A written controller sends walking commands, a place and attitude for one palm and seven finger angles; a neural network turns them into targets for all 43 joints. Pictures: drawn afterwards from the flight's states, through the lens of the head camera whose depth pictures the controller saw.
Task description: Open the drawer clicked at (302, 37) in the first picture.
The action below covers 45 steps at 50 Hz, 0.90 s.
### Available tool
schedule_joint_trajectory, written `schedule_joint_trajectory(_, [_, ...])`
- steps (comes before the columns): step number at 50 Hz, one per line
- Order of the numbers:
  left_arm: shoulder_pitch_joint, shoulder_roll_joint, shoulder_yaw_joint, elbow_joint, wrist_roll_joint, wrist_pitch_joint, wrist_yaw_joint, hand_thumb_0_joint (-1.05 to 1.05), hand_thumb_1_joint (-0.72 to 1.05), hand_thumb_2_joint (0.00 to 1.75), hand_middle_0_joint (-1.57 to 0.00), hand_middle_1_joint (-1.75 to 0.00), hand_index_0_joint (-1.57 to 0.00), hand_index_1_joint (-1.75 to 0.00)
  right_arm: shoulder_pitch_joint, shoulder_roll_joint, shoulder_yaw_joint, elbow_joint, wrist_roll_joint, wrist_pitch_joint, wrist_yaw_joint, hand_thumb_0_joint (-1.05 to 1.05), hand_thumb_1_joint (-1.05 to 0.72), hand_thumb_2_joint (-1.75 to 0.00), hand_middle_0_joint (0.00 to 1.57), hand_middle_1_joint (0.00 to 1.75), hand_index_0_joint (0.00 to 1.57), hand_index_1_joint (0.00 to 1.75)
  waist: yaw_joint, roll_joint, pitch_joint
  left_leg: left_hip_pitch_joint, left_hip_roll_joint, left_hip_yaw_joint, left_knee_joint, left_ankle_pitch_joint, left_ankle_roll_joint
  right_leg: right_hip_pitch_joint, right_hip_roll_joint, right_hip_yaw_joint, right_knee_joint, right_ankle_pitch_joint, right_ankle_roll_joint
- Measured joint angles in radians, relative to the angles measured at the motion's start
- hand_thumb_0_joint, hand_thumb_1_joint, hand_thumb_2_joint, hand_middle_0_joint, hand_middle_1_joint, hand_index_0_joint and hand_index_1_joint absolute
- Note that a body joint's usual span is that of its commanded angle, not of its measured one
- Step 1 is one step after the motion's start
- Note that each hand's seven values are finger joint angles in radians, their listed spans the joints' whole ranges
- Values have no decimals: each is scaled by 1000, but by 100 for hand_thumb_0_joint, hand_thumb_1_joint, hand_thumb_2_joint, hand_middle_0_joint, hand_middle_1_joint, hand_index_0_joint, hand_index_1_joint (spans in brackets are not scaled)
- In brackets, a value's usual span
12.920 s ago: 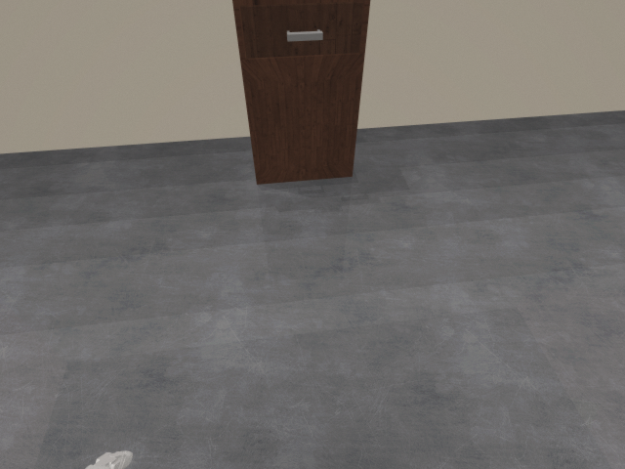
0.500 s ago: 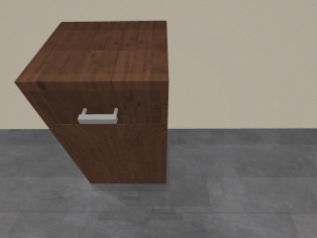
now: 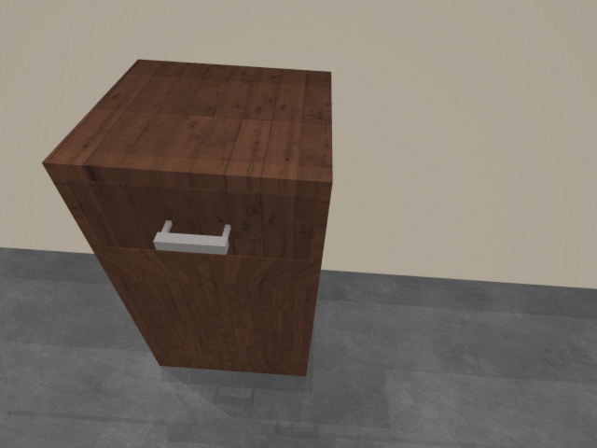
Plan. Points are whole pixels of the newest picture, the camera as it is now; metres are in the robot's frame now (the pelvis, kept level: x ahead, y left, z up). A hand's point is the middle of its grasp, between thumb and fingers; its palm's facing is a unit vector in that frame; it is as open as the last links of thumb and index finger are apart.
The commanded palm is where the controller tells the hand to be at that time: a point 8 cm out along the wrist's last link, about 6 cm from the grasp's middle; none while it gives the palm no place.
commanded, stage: come to a stop and stand still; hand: left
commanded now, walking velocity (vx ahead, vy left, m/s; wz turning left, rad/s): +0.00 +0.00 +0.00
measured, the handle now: (194, 235) +0.49 +0.24 -0.04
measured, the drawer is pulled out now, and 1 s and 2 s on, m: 0.00 0.00 0.00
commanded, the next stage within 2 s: look again from close up in 0.92 s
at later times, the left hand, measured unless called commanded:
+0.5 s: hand out of the picture -0.07 +0.21 -0.18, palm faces +0.03 -0.99 -0.15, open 7.3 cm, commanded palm none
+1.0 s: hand out of the picture -0.10 +0.22 -0.18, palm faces +0.03 -0.99 -0.15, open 7.3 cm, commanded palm none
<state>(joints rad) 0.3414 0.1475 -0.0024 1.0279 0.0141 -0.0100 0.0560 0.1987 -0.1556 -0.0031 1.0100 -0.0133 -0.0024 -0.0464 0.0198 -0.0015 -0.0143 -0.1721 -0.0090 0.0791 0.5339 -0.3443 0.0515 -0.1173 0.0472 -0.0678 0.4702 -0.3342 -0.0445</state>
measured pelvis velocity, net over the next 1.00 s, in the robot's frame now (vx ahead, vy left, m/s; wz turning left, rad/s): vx -0.05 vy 0.08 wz -0.03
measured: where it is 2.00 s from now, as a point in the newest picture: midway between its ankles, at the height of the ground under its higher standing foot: outside the picture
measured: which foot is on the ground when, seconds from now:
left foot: down 0.00-1.00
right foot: down 0.00-1.00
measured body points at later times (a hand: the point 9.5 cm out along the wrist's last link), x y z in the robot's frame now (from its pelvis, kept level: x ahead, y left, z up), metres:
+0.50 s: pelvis -0.04 +0.05 +0.01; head -0.04 +0.07 +0.46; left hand -0.07 +0.26 -0.16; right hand -0.08 -0.17 -0.15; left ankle -0.03 +0.08 -0.73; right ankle -0.05 -0.09 -0.73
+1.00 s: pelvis -0.05 +0.08 +0.00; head -0.06 +0.09 +0.45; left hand -0.10 +0.28 -0.16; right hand -0.08 -0.13 -0.16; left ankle -0.03 +0.08 -0.73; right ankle -0.05 -0.09 -0.73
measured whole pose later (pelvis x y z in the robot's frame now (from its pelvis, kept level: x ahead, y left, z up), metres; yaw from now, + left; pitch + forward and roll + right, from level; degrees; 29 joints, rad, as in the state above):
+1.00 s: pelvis -0.05 +0.08 +0.00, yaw -2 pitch -2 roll +0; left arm 0.40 0.09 0.00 1.15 0.02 0.01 0.07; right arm 0.34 -0.11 0.00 1.15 -0.01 -0.01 -0.04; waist 0.01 -0.02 0.00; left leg -0.14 -0.14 0.16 0.32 -0.18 0.15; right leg -0.19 -0.07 0.01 0.46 -0.24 0.02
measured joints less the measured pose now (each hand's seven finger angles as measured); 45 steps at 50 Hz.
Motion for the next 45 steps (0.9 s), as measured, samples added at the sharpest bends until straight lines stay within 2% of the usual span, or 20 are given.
schedule_joint_trajectory(13, [8,-1,-7,34,-3,6,-3,1,91,89,-20,-30,-20,-30,69,-16,12,78,1,3,11,0,-93,-90,20,30,20,30,-5,-1,20,36,-43,21,-84,66,42,14,-41,18,-37,48,38])
schedule_joint_trajectory(27, [22,-26,-11,82,1,16,-3,0,91,89,-20,-30,-20,-30,155,18,17,137,3,2,13,0,-91,-90,20,30,20,30,-20,-16,36,28,-87,44,-155,132,86,-24,-83,40,-48,93,77])
schedule_joint_trajectory(34, [30,-39,-6,98,5,20,2,0,91,89,-20,-30,-20,-30,159,33,8,143,4,1,8,0,-91,-90,20,30,20,30,-20,-18,30,22,-109,56,-183,153,98,-54,-103,54,-29,93,72])
schedule_joint_trajectory(45, [51,-52,0,118,6,21,11,0,91,89,-20,-30,-20,-30,141,46,0,145,6,-2,2,0,-91,-90,20,30,20,30,-15,-15,15,30,-126,73,-210,164,92,-69,-117,74,-13,90,64])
